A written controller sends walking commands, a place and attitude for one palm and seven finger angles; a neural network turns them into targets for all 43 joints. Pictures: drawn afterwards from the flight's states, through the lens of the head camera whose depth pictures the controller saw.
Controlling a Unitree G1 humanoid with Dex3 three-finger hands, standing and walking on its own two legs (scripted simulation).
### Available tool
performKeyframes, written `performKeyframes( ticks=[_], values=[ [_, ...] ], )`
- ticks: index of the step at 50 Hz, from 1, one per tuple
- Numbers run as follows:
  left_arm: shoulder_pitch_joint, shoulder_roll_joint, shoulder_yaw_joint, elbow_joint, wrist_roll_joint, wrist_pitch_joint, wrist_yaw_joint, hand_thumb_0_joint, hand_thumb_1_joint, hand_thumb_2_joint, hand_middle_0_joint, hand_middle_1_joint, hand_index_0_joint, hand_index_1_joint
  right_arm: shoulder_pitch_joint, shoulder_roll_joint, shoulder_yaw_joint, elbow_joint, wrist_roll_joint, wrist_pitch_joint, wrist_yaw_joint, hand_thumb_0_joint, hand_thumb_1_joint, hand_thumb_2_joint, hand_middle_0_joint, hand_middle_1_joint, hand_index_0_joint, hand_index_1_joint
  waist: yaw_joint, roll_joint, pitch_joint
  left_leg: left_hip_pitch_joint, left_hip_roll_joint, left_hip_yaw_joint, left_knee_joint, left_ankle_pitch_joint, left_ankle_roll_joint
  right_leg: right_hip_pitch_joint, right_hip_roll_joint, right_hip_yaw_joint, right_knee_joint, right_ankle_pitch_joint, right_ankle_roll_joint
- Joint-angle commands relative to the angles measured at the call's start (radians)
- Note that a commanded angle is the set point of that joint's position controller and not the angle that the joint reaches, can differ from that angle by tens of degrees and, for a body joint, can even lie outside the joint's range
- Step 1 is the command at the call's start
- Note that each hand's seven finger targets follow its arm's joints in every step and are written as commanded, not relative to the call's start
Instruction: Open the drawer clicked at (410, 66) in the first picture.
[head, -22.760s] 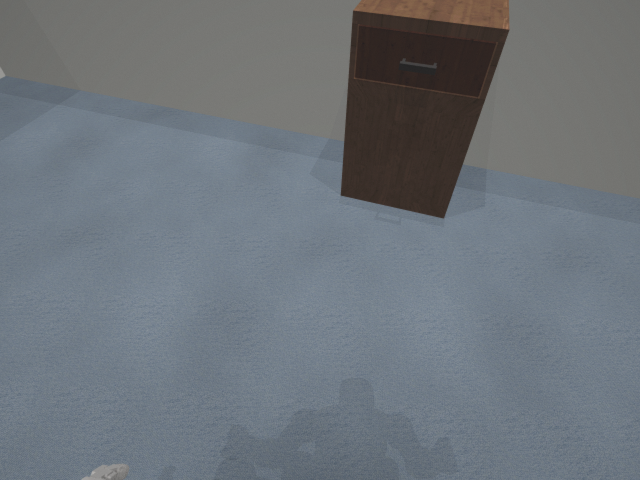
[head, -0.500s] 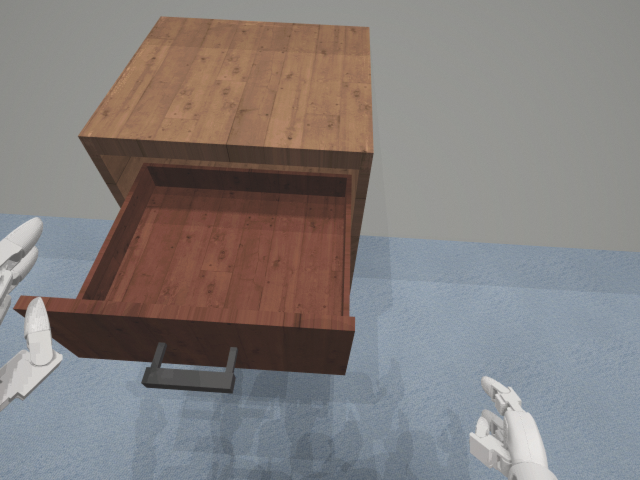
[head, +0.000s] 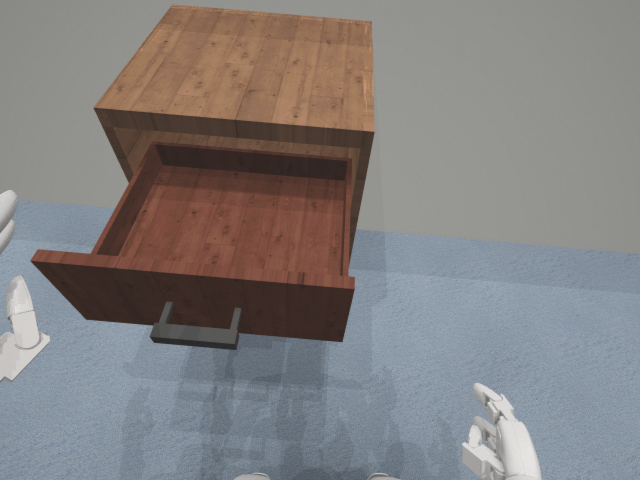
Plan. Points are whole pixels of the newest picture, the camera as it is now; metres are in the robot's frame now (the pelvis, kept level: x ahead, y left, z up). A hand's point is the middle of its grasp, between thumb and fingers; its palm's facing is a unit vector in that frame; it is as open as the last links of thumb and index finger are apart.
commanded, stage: step back with the hand held close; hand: left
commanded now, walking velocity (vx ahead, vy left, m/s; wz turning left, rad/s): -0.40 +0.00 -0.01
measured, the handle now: (199, 323) +0.33 +0.20 -0.08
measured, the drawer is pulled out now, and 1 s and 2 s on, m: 0.30 0.30 0.30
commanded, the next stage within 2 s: stop stepping back and stand still in 0.52 s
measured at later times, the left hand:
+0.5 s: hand (58, 423) +0.14 +0.20 +0.18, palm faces +0.32 -0.84 -0.45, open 7.4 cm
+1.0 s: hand out of the picture +0.01 +0.18 +0.18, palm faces +0.35 -0.80 -0.49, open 7.4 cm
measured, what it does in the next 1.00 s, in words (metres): walks backwards: right foot, then left foot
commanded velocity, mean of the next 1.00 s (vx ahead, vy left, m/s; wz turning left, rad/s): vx -0.15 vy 0.02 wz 0.00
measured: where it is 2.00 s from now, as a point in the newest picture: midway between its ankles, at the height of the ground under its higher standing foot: outside the picture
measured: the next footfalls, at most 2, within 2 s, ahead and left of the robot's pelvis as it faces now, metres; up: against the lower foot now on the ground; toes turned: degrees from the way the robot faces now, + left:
right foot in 0.50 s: -0.14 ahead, -0.16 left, +0.00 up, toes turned -3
left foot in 0.78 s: -0.14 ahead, +0.05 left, +0.00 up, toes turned +3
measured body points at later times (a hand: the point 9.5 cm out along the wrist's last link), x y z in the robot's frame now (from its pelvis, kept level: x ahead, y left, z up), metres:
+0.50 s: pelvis -0.07 -0.03 +0.00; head -0.02 -0.02 +0.45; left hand +0.12 +0.24 +0.20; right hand +0.13 -0.24 -0.08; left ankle +0.00 +0.12 -0.72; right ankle -0.13 -0.15 -0.72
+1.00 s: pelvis -0.18 -0.06 +0.01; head -0.16 -0.05 +0.46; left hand -0.02 +0.22 +0.21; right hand -0.01 -0.29 -0.07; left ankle -0.16 +0.06 -0.72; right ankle -0.13 -0.15 -0.72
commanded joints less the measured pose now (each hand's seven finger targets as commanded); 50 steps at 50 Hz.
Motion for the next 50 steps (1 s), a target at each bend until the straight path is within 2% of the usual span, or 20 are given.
performKeyframes(
  ticks=[1,5,7,10,11,12,13,14,15,19,25,27,28,30,32,37,40,42,47,50],
  values=[
    [-0.001,0.114,0.117,-0.217,0.004,-0.088,0.014,0.000,0.900,0.900,-0.200,-0.300,-0.200,-0.300,-0.105,-0.141,-0.052,-0.155,0.001,-0.074,-0.001,0.000,-0.900,-0.900,0.200,0.300,0.200,0.300,0.015,0.156,-0.148,-0.349,0.186,-0.108,-0.231,-0.172,0.099,0.422,-0.019,0.045,0.113,0.059,-0.017],
    [-0.015,0.128,0.099,-0.196,-0.016,-0.078,0.017,0.000,0.900,0.900,-0.200,-0.300,-0.200,-0.300,-0.074,-0.132,-0.064,-0.113,0.003,-0.060,0.013,0.000,-0.900,-0.900,0.200,0.300,0.200,0.300,-0.001,-0.133,-0.159,-0.054,-0.001,0.018,0.136,-0.221,0.013,0.074,-0.248,0.325,-0.303,-0.198,-0.140],
    [-0.022,0.153,0.119,-0.194,-0.013,-0.065,0.027,0.000,0.900,0.900,-0.200,-0.300,-0.200,-0.300,-0.094,-0.125,-0.062,-0.093,-0.010,-0.034,0.016,0.000,-0.900,-0.900,0.200,0.300,0.200,0.300,0.004,-0.157,-0.188,0.058,-0.010,0.029,0.323,-0.215,0.002,-0.007,-0.321,0.337,-0.354,-0.153,-0.196],
    [0.019,0.124,0.111,-0.189,-0.009,-0.054,0.021,0.000,0.900,0.900,-0.200,-0.300,-0.200,-0.300,-0.106,-0.102,-0.035,-0.095,-0.011,-0.012,0.005,0.000,-0.900,-0.900,0.200,0.300,0.200,0.300,-0.013,-0.077,-0.138,0.094,0.033,0.033,-0.086,-0.136,0.014,0.052,-0.196,0.132,-0.197,0.022,-0.104],
    [0.016,0.122,0.105,-0.217,-0.007,-0.060,0.019,0.000,0.900,0.900,-0.200,-0.300,-0.200,-0.300,-0.118,-0.124,-0.046,-0.099,-0.010,-0.016,-0.001,0.000,-0.900,-0.900,0.200,0.300,0.200,0.300,-0.013,0.067,-0.120,0.049,0.118,-0.061,-0.275,-0.048,0.051,0.074,-0.099,0.072,-0.059,0.004,-0.049],
    [0.001,0.146,0.123,-0.259,0.010,-0.071,0.022,0.000,0.900,0.900,-0.200,-0.300,-0.200,-0.300,-0.144,-0.150,-0.065,-0.114,-0.012,-0.027,-0.005,0.000,-0.900,-0.900,0.200,0.300,0.200,0.300,-0.005,0.275,-0.120,-0.039,0.294,-0.226,-0.342,0.110,0.112,0.125,0.002,-0.013,0.163,-0.022,0.000],
    [0.022,0.130,0.122,-0.246,0.001,-0.078,0.020,0.000,0.900,0.900,-0.200,-0.300,-0.200,-0.300,-0.117,-0.118,-0.065,-0.112,-0.015,-0.047,0.003,0.000,-0.900,-0.900,0.200,0.300,0.200,0.300,-0.010,0.300,-0.192,-0.049,0.370,-0.227,-0.339,0.224,0.155,0.126,0.034,-0.008,0.374,-0.254,0.000],
    [0.043,0.117,0.119,-0.241,-0.011,-0.086,0.017,0.000,0.900,0.900,-0.200,-0.300,-0.200,-0.300,-0.105,-0.120,-0.075,-0.117,-0.019,-0.067,0.005,0.000,-0.900,-0.900,0.200,0.300,0.200,0.300,-0.012,0.303,-0.211,-0.098,0.393,-0.235,-0.347,0.174,0.179,0.132,0.044,0.026,0.543,-0.332,-0.008],
    [0.035,0.117,0.124,-0.284,-0.023,-0.085,0.025,0.000,0.900,0.900,-0.200,-0.300,-0.200,-0.300,-0.089,-0.112,-0.077,-0.102,-0.034,-0.078,0.002,0.000,-0.900,-0.900,0.200,0.300,0.200,0.300,-0.011,0.261,-0.181,-0.031,0.388,-0.225,-0.280,0.385,0.198,0.048,0.042,0.050,0.540,-0.348,-0.008],
    [0.005,0.069,0.045,-0.304,-0.026,-0.074,0.008,0.000,0.900,0.900,-0.200,-0.300,-0.200,-0.300,-0.087,-0.125,-0.067,-0.048,-0.028,-0.104,0.026,0.000,-0.900,-0.900,0.200,0.300,0.200,0.300,0.008,0.276,-0.203,0.280,0.338,-0.096,-0.161,0.742,0.143,-0.005,0.013,-0.005,0.261,-0.277,-0.004],
    [-0.042,0.115,0.085,-0.221,-0.043,-0.075,-0.033,0.000,0.900,0.900,-0.200,-0.300,-0.200,-0.300,-0.137,-0.147,-0.044,-0.064,-0.012,-0.097,0.038,0.000,-0.900,-0.900,0.200,0.300,0.200,0.300,0.024,0.173,-0.168,0.159,0.268,-0.056,-0.092,0.354,0.076,0.235,-0.005,-0.058,-0.227,0.056,-0.001],
    [-0.005,0.152,0.103,-0.223,-0.031,-0.083,-0.041,0.000,0.900,0.900,-0.200,-0.300,-0.200,-0.300,-0.109,-0.118,-0.053,-0.091,0.012,-0.069,0.046,0.000,-0.900,-0.900,0.200,0.300,0.200,0.300,0.009,-0.124,-0.249,0.071,0.086,0.124,0.162,0.089,-0.013,0.313,-0.193,0.090,-0.265,0.566,-0.073],
    [0.024,0.171,0.118,-0.205,-0.037,-0.074,-0.036,0.000,0.900,0.900,-0.200,-0.300,-0.200,-0.300,-0.147,-0.128,-0.066,-0.121,0.037,-0.065,0.041,0.000,-0.900,-0.900,0.200,0.300,0.200,0.300,0.018,-0.258,-0.253,-0.053,-0.021,0.084,0.393,-0.247,-0.028,0.293,-0.327,0.227,-0.245,0.747,-0.140],
    [0.132,0.142,0.140,-0.153,-0.040,-0.053,-0.018,0.000,0.900,0.900,-0.200,-0.300,-0.200,-0.300,-0.170,-0.065,-0.029,-0.120,0.011,-0.033,0.020,0.000,-0.900,-0.900,0.200,0.300,0.200,0.300,0.012,-0.156,-0.252,-0.167,0.015,0.011,0.510,-0.295,-0.037,0.339,-0.336,0.166,-0.190,0.759,-0.211],
    [0.137,0.124,0.128,-0.151,-0.023,-0.046,-0.002,0.000,0.900,0.900,-0.200,-0.300,-0.200,-0.300,-0.199,-0.057,-0.002,-0.130,0.007,-0.002,-0.001,0.000,-0.900,-0.900,0.200,0.300,0.200,0.300,-0.002,-0.105,-0.222,-0.131,0.039,0.035,0.309,-0.305,-0.030,0.362,-0.284,0.103,-0.154,0.796,-0.175],
    [0.134,0.132,0.087,-0.261,-0.015,-0.017,0.024,0.000,0.900,0.900,-0.200,-0.300,-0.200,-0.300,-0.111,-0.118,-0.034,-0.146,0.006,-0.002,-0.016,0.000,-0.900,-0.900,0.200,0.300,0.200,0.300,-0.034,-0.020,-0.221,0.181,0.060,0.099,-0.282,0.139,0.017,0.383,-0.177,0.041,-0.082,0.472,-0.072],
    [0.137,0.148,0.088,-0.310,-0.021,-0.025,0.012,0.000,0.900,0.900,-0.200,-0.300,-0.200,-0.300,-0.104,-0.162,-0.061,-0.167,0.019,-0.048,0.002,0.000,-0.900,-0.900,0.200,0.300,0.200,0.300,0.011,0.155,-0.198,0.297,0.230,-0.036,-0.252,0.483,0.060,0.242,-0.061,-0.006,-0.020,0.045,-0.018],
    [0.108,0.185,0.128,-0.348,-0.012,-0.031,0.019,0.000,0.900,0.900,-0.200,-0.300,-0.200,-0.300,-0.104,-0.121,-0.042,-0.145,-0.004,-0.057,0.006,0.000,-0.900,-0.900,0.200,0.300,0.200,0.300,-0.002,0.361,-0.157,0.220,0.250,-0.077,-0.306,0.368,0.073,0.178,-0.039,-0.061,0.059,-0.218,-0.014],
    [0.047,0.120,0.078,-0.216,-0.015,-0.031,0.021,0.000,0.900,0.900,-0.200,-0.300,-0.200,-0.300,-0.077,-0.154,-0.040,-0.111,0.012,-0.068,0.013,0.000,-0.900,-0.900,0.200,0.300,0.200,0.300,-0.014,0.099,-0.055,-0.038,0.174,-0.028,-0.280,-0.196,0.071,0.349,-0.042,-0.020,-0.158,-0.124,-0.017],
    [-0.004,0.112,0.057,-0.140,-0.006,-0.021,0.015,0.000,0.900,0.900,-0.200,-0.300,-0.200,-0.300,-0.060,-0.149,-0.046,-0.106,0.001,-0.047,0.002,0.000,-0.900,-0.900,0.200,0.300,0.200,0.300,-0.024,-0.042,0.016,0.014,0.041,0.057,-0.022,-0.329,0.044,0.055,-0.144,0.217,-0.371,-0.578,-0.103]
  ],
)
